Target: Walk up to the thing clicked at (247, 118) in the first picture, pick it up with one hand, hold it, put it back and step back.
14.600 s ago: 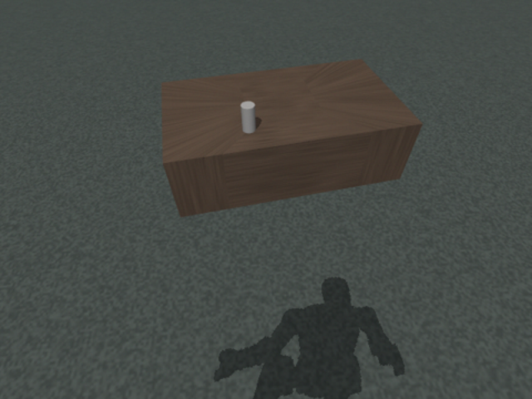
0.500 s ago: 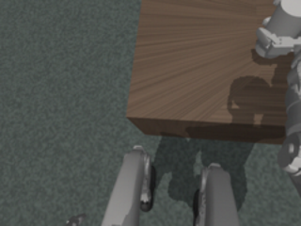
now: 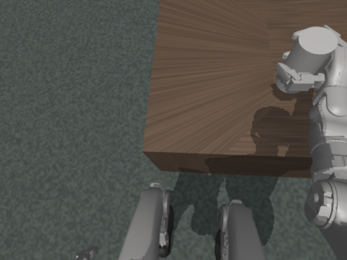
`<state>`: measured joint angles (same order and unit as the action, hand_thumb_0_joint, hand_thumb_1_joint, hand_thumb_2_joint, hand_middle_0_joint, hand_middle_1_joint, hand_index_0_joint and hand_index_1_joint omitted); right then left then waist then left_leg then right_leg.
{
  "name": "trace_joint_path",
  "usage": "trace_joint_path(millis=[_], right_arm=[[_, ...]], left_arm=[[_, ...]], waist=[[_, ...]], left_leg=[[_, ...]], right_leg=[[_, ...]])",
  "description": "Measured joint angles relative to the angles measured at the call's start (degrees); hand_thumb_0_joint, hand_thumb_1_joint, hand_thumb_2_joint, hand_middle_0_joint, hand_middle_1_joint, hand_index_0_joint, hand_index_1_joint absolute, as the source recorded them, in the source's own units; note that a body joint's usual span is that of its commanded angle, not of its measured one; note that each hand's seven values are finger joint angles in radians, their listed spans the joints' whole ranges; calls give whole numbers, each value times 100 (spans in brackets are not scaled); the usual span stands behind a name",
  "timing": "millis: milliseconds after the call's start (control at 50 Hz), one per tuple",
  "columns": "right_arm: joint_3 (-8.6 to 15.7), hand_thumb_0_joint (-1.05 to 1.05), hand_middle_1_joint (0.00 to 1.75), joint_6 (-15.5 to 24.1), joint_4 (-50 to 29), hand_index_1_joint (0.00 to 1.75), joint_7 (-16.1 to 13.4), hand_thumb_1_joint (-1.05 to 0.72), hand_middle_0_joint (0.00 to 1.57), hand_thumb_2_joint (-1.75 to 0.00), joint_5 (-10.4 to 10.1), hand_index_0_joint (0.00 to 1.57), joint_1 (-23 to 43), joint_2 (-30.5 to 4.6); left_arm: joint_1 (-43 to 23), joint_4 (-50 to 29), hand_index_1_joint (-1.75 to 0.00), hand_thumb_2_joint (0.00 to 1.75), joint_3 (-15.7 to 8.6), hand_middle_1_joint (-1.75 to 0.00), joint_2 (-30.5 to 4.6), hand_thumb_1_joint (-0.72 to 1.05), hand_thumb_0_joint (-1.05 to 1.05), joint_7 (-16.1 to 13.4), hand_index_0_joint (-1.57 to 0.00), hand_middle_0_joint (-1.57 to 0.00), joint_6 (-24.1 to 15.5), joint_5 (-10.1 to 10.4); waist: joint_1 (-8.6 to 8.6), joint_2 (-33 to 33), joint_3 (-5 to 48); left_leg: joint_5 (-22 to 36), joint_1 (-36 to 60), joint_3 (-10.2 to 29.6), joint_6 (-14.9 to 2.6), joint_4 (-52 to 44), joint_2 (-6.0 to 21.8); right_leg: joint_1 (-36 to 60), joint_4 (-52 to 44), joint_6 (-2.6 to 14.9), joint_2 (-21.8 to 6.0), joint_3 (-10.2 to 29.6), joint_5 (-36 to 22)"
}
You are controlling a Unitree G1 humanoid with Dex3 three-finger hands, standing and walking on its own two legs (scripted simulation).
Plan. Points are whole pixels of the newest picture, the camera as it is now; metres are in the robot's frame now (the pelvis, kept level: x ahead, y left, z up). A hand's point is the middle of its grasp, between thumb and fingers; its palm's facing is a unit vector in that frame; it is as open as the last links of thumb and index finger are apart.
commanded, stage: lift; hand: right
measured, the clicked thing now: (301, 63) +0.53 -0.19 +0.04
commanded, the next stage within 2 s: hold in 1.38 s
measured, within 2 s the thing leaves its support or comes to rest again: neither
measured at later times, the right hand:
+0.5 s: hand (333, 68) +0.44 -0.18 +0.14, palm faces +0.16 +0.99 -0.01, open 8.5 cm
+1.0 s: hand out of the picture +0.41 -0.17 +0.19, palm faces +0.14 +0.99 -0.01, open 8.5 cm
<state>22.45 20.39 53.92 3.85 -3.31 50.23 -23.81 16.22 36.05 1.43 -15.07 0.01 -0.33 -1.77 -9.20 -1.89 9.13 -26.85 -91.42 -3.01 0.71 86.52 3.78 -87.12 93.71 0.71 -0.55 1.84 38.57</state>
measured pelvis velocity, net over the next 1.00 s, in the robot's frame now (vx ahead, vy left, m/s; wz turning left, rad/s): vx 0.05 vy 0.01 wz -0.01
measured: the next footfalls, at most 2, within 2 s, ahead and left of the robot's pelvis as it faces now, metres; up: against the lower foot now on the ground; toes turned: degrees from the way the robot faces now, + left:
none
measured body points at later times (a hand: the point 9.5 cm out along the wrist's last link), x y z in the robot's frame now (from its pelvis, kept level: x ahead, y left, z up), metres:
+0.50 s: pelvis +0.02 +0.01 +0.10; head +0.13 -0.01 +0.54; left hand +0.13 +0.27 -0.01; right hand +0.43 -0.23 +0.15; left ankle +0.10 +0.14 -0.54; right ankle +0.03 -0.11 -0.54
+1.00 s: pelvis +0.05 +0.01 +0.14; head +0.12 -0.01 +0.58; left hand +0.16 +0.26 +0.03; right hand +0.40 -0.23 +0.19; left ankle +0.10 +0.14 -0.54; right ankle +0.03 -0.11 -0.54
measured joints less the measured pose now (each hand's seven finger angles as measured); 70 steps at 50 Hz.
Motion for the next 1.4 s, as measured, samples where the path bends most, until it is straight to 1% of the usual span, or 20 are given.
trace_joint_path(millis=[100, 220, 360, 460, 560, 740, 840, 960, 1100, 1300, 1400], right_arm=[[-126, 0, 95, -43, -262, 93, -49, 15, 79, -101, -81, 82, -416, 210], [-345, 0, 95, -96, -760, 93, -91, 15, 80, -101, -224, 82, -1089, 520], [-597, 0, 95, -98, -1347, 93, -240, 15, 80, -102, -319, 82, -1889, 846], [-747, 0, 95, -31, -1511, 92, -293, 15, 80, -102, -332, 82, -2242, 938], [-886, 0, 95, 41, -1674, 92, -256, 15, 80, -102, -383, 82, -2521, 1003], [-1029, 0, 95, 126, -2066, 92, -208, 15, 80, -102, -458, 82, -3085, 1149], [-1059, 0, 95, 152, -2189, 93, -229, 15, 80, -102, -504, 82, -3273, 1198], [-1158, 0, 96, 159, -2332, 93, -173, 15, 80, -102, -517, 82, -3463, 1212], [-1202, 0, 96, 139, -2529, 93, -175, 15, 80, -102, -561, 82, -3694, 1277], [-1293, 0, 96, 102, -2695, 93, -141, 15, 79, -102, -565, 82, -3873, 1296], [-1303, 0, 96, 80, -2773, 93, -150, 15, 79, -102, -603, 82, -3946, 1322]], left_arm=[[10, 54, -30, 91, -53, -30, 37, 88, 0, -24, -21, -21, -27, 38], [19, 110, -30, 91, -128, -30, 64, 87, 0, -62, -20, -20, -90, 88], [-28, 171, -30, 91, -196, -29, 91, 86, 0, -116, -20, -20, -186, 131], [-94, 209, -30, 92, -223, -29, 109, 86, 1, -137, -19, -20, -278, 113], [-162, 232, -30, 92, -231, -29, 113, 86, 1, -142, -19, -20, -352, 116], [-186, 293, -30, 91, -221, -29, 150, 87, 1, -159, -19, -19, -423, 119], [-179, 325, -30, 91, -217, -29, 192, 87, 1, -170, -19, -19, -429, 133], [-179, 300, -30, 90, -208, -29, 222, 88, 1, -162, -19, -19, -417, 148], [-177, 279, -30, 90, -199, -29, 228, 89, 1, -166, -19, -19, -401, 160], [-199, 262, -30, 90, -204, -30, 244, 89, 1, -174, -19, -19, -364, 164], [-214, 257, -30, 90, -195, -30, 251, 89, 1, -178, -19, -19, -364, 181]], waist=[[115, 10, 22], [258, 45, 27], [412, 106, -26], [479, 149, -88], [542, 171, -195], [641, 168, -279], [666, 152, -294], [700, 144, -364], [747, 139, -410], [792, 130, -438], [808, 138, -453]], left_leg=[[50, 538, -22, -11, -386, -24], [124, 1268, -44, -26, -899, -63], [255, 2206, -62, -36, -1570, -103], [354, 2766, -72, -41, -1981, -107], [445, 3216, -73, -38, -2323, -118], [539, 3825, -46, -26, -2792, -138], [566, 4117, -47, -17, -2987, -144], [629, 4416, -35, -6, -3225, -154], [675, 4678, -20, 6, -3432, -162], [716, 4956, -18, 9, -3628, -161], [741, 5065, -19, 8, -3709, -165]], right_leg=[[536, -417, -20, -19, 3, -83], [1269, -972, -39, -50, 0, -198], [2206, -1689, -59, -77, -13, -379], [2763, -2137, -71, -72, -19, -518], [3213, -2500, -75, -75, -31, -631], [3846, -3023, -77, -81, -77, -758], [4139, -3233, -73, -82, -82, -797], [4442, -3479, -67, -85, -102, -865], [4712, -3701, -58, -85, -125, -919], [4997, -3923, -59, -79, -132, -979], [5108, -4011, -61, -80, -134, -1009]])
